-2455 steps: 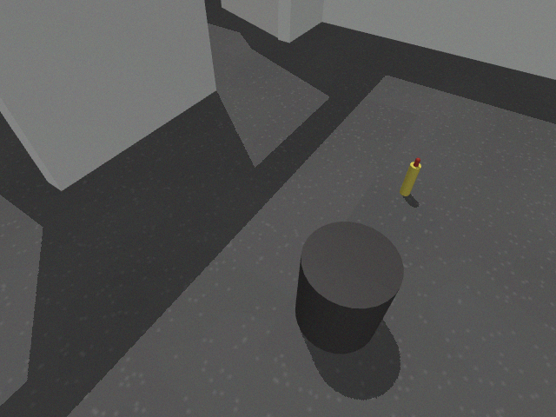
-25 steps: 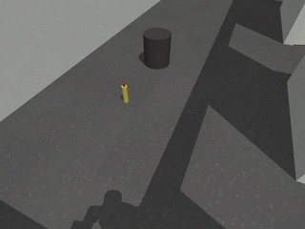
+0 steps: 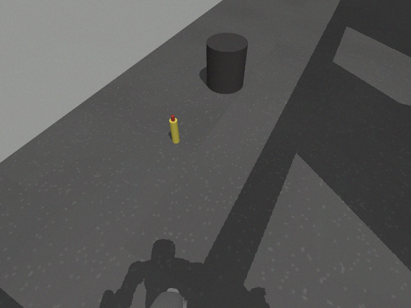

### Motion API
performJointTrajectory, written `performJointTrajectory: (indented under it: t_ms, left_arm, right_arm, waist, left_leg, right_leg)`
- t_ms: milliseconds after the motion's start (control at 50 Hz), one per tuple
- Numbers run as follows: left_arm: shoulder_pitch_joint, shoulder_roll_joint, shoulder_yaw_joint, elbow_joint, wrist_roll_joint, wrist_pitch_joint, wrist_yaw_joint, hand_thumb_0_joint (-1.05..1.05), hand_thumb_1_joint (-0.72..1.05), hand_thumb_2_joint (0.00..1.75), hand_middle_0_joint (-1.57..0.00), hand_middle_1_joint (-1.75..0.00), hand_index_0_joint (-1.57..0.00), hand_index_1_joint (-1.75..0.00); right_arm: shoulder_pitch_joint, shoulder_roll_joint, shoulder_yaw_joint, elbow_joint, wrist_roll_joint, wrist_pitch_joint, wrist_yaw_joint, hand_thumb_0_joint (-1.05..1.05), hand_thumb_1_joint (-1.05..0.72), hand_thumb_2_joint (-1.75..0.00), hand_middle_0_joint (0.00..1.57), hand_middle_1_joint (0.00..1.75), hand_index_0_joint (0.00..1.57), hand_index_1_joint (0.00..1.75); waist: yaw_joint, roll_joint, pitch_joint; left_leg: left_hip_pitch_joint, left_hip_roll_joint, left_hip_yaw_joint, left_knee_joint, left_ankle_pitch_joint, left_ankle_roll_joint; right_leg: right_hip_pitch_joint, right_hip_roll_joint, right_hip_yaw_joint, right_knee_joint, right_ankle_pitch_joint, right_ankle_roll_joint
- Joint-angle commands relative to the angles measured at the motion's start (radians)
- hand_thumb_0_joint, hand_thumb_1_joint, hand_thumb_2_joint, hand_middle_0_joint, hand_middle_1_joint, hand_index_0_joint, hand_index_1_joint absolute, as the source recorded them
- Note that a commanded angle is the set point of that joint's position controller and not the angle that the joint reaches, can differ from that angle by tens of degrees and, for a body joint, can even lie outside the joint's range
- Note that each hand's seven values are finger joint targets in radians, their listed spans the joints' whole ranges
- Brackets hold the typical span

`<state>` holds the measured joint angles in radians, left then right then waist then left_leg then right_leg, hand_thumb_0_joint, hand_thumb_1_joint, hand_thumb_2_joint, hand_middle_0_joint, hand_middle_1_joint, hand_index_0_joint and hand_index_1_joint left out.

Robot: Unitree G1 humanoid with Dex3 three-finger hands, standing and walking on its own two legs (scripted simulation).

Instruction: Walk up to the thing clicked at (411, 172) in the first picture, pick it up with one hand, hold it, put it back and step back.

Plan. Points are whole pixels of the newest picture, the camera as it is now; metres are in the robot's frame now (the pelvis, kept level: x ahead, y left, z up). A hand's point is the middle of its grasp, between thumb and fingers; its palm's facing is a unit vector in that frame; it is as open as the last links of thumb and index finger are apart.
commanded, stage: walk up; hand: left
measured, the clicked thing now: (174, 128) +1.24 +0.27 -0.66
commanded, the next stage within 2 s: none
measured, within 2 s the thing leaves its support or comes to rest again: neither
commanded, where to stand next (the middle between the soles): +0.91 +0.07 m, yaw +0 degrees
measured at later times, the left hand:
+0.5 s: hand (100, 216) +0.36 +0.30 -0.13, palm faces -0.06 -0.93 -0.37, open 7.4 cm
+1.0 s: hand (107, 186) +0.47 +0.33 -0.16, palm faces +0.03 -0.94 -0.35, open 7.4 cm
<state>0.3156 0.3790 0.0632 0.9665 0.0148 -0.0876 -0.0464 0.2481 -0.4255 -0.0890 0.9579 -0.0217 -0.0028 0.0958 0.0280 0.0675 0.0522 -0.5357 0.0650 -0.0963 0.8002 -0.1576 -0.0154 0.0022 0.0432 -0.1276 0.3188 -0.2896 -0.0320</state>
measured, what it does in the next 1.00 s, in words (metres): walks ahead: left foot, then right foot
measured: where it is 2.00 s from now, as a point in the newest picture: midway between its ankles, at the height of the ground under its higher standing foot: (201, 198)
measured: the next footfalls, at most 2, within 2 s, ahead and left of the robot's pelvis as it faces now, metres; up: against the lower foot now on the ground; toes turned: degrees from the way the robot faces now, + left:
left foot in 0.12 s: +0.23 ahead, +0.15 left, +0.00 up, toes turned +5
right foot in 0.56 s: +0.45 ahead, -0.11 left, +0.00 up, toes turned -4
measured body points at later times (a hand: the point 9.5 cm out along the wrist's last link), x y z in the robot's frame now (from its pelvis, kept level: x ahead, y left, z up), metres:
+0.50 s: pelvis +0.26 +0.03 -0.01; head +0.28 +0.02 +0.44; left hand +0.36 +0.35 -0.11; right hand +0.31 -0.29 -0.12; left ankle +0.19 +0.15 -0.74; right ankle +0.39 -0.11 -0.71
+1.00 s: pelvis +0.46 +0.05 -0.02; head +0.48 +0.07 +0.43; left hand +0.46 +0.38 -0.14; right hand +0.57 -0.27 -0.11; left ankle +0.58 +0.17 -0.74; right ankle +0.41 -0.10 -0.74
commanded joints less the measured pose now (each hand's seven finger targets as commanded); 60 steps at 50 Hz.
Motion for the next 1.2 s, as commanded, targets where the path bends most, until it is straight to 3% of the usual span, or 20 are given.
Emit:
performJointTrajectory:
  t_ms: [0, 60, 100, 120, 140, 160, 180, 260, 420, 520, 560, 600, 700, 880, 960, 980, 1020, 1040, 1120, 1180]
  left_arm:
    - [-0.02, 0.302, 0.09, -0.093, 0.004, -0.027, 0.023, 0.0, 0.9, 0.9, -0.2, -0.3, -0.2, -0.3]
    - [-0.019, 0.302, 0.078, -0.104, 0.0, -0.016, 0.026, 0.0, 0.9, 0.9, -0.2, -0.3, -0.2, -0.3]
    - [-0.053, 0.287, 0.068, -0.126, -0.006, -0.007, 0.031, 0.0, 0.9, 0.9, -0.2, -0.3, -0.2, -0.3]
    - [0.007, 0.229, 0.046, -0.133, -0.015, -0.001, 0.033, 0.0, 0.9, 0.9, -0.2, -0.3, -0.2, -0.3]
    - [0.047, 0.163, 0.033, -0.148, -0.038, -0.001, 0.027, 0.0, 0.9, 0.9, -0.2, -0.3, -0.2, -0.3]
    - [-0.001, 0.249, 0.051, -0.137, -0.032, 0.002, 0.037, 0.0, 0.9, 0.9, -0.2, -0.3, -0.2, -0.3]
    - [-0.059, 0.277, 0.042, -0.141, -0.021, 0.0, 0.04, 0.0, 0.9, 0.9, -0.2, -0.3, -0.2, -0.3]
    - [0.006, 0.218, 0.026, -0.114, -0.04, 0.009, 0.015, 0.0, 0.9, 0.9, -0.2, -0.3, -0.2, -0.3]
    - [-0.108, 0.189, 0.038, -0.162, -0.006, 0.005, -0.025, 0.0, 0.9, 0.9, -0.2, -0.3, -0.2, -0.3]
    - [0.081, 0.255, 0.087, -0.087, 0.001, -0.008, -0.006, 0.0, 0.9, 0.9, -0.2, -0.3, -0.2, -0.3]
    - [0.156, 0.373, 0.115, -0.116, 0.004, -0.025, 0.012, 0.0, 0.9, 0.9, -0.2, -0.3, -0.2, -0.3]
    - [0.06, 0.38, 0.1, -0.146, -0.019, -0.021, 0.017, 0.0, 0.9, 0.9, -0.2, -0.3, -0.2, -0.3]
    - [-0.041, 0.279, 0.066, -0.16, -0.017, -0.031, 0.021, 0.0, 0.9, 0.9, -0.2, -0.3, -0.2, -0.3]
    - [0.016, 0.305, 0.073, -0.184, -0.005, -0.035, 0.017, 0.0, 0.9, 0.9, -0.2, -0.3, -0.2, -0.3]
    - [-0.022, 0.286, 0.059, -0.191, -0.002, -0.019, 0.017, 0.0, 0.9, 0.9, -0.2, -0.3, -0.2, -0.3]
    - [0.013, 0.238, 0.04, -0.193, 0.0, -0.015, 0.018, 0.0, 0.9, 0.9, -0.2, -0.3, -0.2, -0.3]
    - [0.102, 0.214, 0.032, -0.17, -0.013, 0.003, 0.025, 0.0, 0.9, 0.9, -0.2, -0.3, -0.2, -0.3]
    - [0.078, 0.286, 0.043, -0.154, -0.003, 0.011, 0.035, 0.0, 0.9, 0.9, -0.2, -0.3, -0.2, -0.3]
    - [0.105, 0.255, 0.038, -0.097, -0.023, 0.013, 0.017, 0.0, 0.9, 0.9, -0.2, -0.3, -0.2, -0.3]
    - [0.091, 0.227, 0.036, -0.102, -0.015, 0.025, 0.005, 0.0, 0.9, 0.9, -0.2, -0.3, -0.2, -0.3]
  right_arm:
    - [-0.152, -0.153, -0.027, -0.143, -0.01, -0.047, 0.001, 0.0, -0.9, -0.9, 0.2, 0.3, 0.2, 0.3]
    - [-0.141, -0.148, -0.033, -0.147, -0.012, -0.056, -0.007, 0.0, -0.9, -0.9, 0.2, 0.3, 0.2, 0.3]
    - [0.079, -0.192, -0.061, -0.087, -0.023, -0.063, -0.021, 0.0, -0.9, -0.9, 0.2, 0.3, 0.2, 0.3]
    - [0.217, -0.253, -0.087, -0.059, -0.036, -0.07, -0.033, 0.0, -0.9, -0.9, 0.2, 0.3, 0.2, 0.3]
    - [0.272, -0.345, -0.118, -0.082, -0.031, -0.075, -0.048, 0.0, -0.9, -0.9, 0.2, 0.3, 0.2, 0.3]
    - [0.258, -0.335, -0.114, -0.092, 0.009, -0.075, -0.049, 0.0, -0.9, -0.9, 0.2, 0.3, 0.2, 0.3]
    - [0.217, -0.318, -0.112, -0.109, 0.021, -0.07, -0.058, 0.0, -0.9, -0.9, 0.2, 0.3, 0.2, 0.3]
    - [0.061, -0.211, -0.048, -0.153, 0.031, -0.083, -0.073, 0.0, -0.9, -0.9, 0.2, 0.3, 0.2, 0.3]
    - [0.043, -0.238, -0.048, -0.198, 0.018, -0.107, -0.058, 0.0, -0.9, -0.9, 0.2, 0.3, 0.2, 0.3]
    - [0.024, -0.188, -0.03, -0.226, 0.023, -0.088, -0.057, 0.0, -0.9, -0.9, 0.2, 0.3, 0.2, 0.3]
    - [0.149, -0.105, 0.003, -0.228, 0.026, -0.079, -0.053, 0.0, -0.9, -0.9, 0.2, 0.3, 0.2, 0.3]
    - [0.098, -0.225, -0.026, -0.196, 0.015, -0.066, -0.07, 0.0, -0.9, -0.9, 0.2, 0.3, 0.2, 0.3]
    - [0.144, -0.178, -0.022, -0.134, 0.027, -0.052, -0.046, 0.0, -0.9, -0.9, 0.2, 0.3, 0.2, 0.3]
    - [-0.052, -0.158, -0.031, -0.19, 0.001, -0.066, -0.014, 0.0, -0.9, -0.9, 0.2, 0.3, 0.2, 0.3]
    - [0.124, -0.189, -0.054, -0.128, -0.004, -0.078, -0.028, 0.0, -0.9, -0.9, 0.2, 0.3, 0.2, 0.3]
    - [0.223, -0.241, -0.073, -0.097, -0.008, -0.083, -0.04, 0.0, -0.9, -0.9, 0.2, 0.3, 0.2, 0.3]
    - [0.214, -0.34, -0.092, -0.146, 0.004, -0.092, -0.054, 0.0, -0.9, -0.9, 0.2, 0.3, 0.2, 0.3]
    - [0.156, -0.345, -0.093, -0.157, 0.025, -0.087, -0.052, 0.0, -0.9, -0.9, 0.2, 0.3, 0.2, 0.3]
    - [0.073, -0.221, -0.04, -0.174, 0.025, -0.101, -0.064, 0.0, -0.9, -0.9, 0.2, 0.3, 0.2, 0.3]
    - [0.073, -0.231, -0.044, -0.184, 0.021, -0.107, -0.066, 0.0, -0.9, -0.9, 0.2, 0.3, 0.2, 0.3]
  waist:
    - [0.03, -0.145, 0.065]
    - [0.018, -0.138, 0.015]
    - [-0.102, -0.022, -0.098]
    - [-0.147, 0.103, -0.192]
    - [-0.158, 0.322, -0.261]
    - [-0.164, 0.219, -0.275]
    - [-0.154, 0.142, -0.211]
    - [-0.042, 0.04, -0.038]
    - [-0.052, 0.08, 0.044]
    - [0.064, -0.094, -0.111]
    - [0.065, -0.382, -0.157]
    - [0.049, -0.245, -0.056]
    - [-0.033, -0.236, 0.024]
    - [0.021, -0.178, 0.01]
    - [-0.094, -0.077, -0.074]
    - [-0.139, 0.081, -0.125]
    - [-0.113, 0.202, -0.101]
    - [-0.097, 0.149, -0.051]
    - [-0.033, 0.056, 0.045]
    - [-0.035, 0.091, 0.022]
  left_leg:
    - [-0.035, 0.042, 0.069, -0.185, 0.015, 0.018]
    - [0.096, 0.01, 0.145, -0.252, 0.004, 0.052]
    - [0.407, -0.049, 0.182, -0.321, 0.029, 0.099]
    - [0.661, 0.005, 0.076, -0.323, -0.063, 0.16]
    - [0.868, 0.261, -0.409, -0.383, -0.114, 0.263]
    - [0.887, 0.326, -0.615, -0.477, -0.092, 0.343]
    - [0.798, 0.346, -0.562, -0.481, -0.056, 0.353]
    - [0.442, 0.203, -0.071, -0.495, 0.244, 0.229]
    - [0.33, 0.173, 0.074, -0.5, 0.225, 0.232]
    - [0.179, 0.096, 0.112, -0.13, 0.1, 0.152]
    - [-0.056, -0.102, 0.15, 0.328, -0.354, 0.074]
    - [-0.12, -0.035, 0.047, 0.453, -0.342, 0.061]
    - [0.031, 0.005, 0.031, 0.275, -0.149, 0.051]
    - [0.121, 0.035, 0.116, -0.17, -0.022, 0.02]
    - [0.448, -0.021, 0.169, -0.245, -0.024, 0.052]
    - [0.596, 0.001, 0.104, -0.286, -0.15, 0.08]
    - [0.591, 0.35, -0.564, -0.594, -0.554, 0.209]
    - [0.518, 0.379, -0.583, -0.597, -0.599, 0.262]
    - [0.342, 0.203, -0.113, -0.561, -0.084, 0.134]
    - [0.351, 0.197, -0.04, -0.571, -0.052, 0.2]
  right_leg:
    - [0.022, -0.273, 0.131, -0.094, 0.212, -0.119]
    - [0.036, -0.294, 0.108, 0.027, 0.451, -0.124]
    - [-0.06, -0.23, 0.037, 0.348, 0.563, -0.092]
    - [-0.257, -0.172, 0.015, 0.618, 0.416, -0.055]
    - [-0.573, 0.022, 0.014, 0.881, -0.016, 0.006]
    - [-0.648, 0.025, 0.16, 0.943, -0.261, -0.022]
    - [-0.669, -0.033, 0.218, 0.968, -0.252, -0.028]
    - [-0.518, -0.105, 0.221, 0.831, -0.058, -0.007]
    - [-0.4, -0.14, 0.098, 0.34, 0.144, 0.028]
    - [0.031, -0.067, 0.069, 0.264, 0.152, -0.016]
    - [0.14, -0.425, 0.67, -0.026, -0.2, -0.125]
    - [0.012, -0.493, 0.815, -0.099, -0.27, -0.238]
    - [-0.214, -0.279, 0.314, -0.081, 0.061, -0.146]
    - [-0.209, -0.299, 0.198, -0.028, 0.087, -0.166]
    - [-0.334, -0.259, 0.151, 0.228, 0.124, -0.12]
    - [-0.428, -0.189, 0.092, 0.47, 0.127, -0.09]
    - [-0.682, -0.004, 0.136, 0.842, -0.244, -0.026]
    - [-0.683, -0.068, 0.197, 0.901, -0.233, -0.035]
    - [-0.558, -0.126, 0.235, 0.767, -0.033, -0.01]
    - [-0.53, -0.129, 0.185, 0.68, 0.012, 0.024]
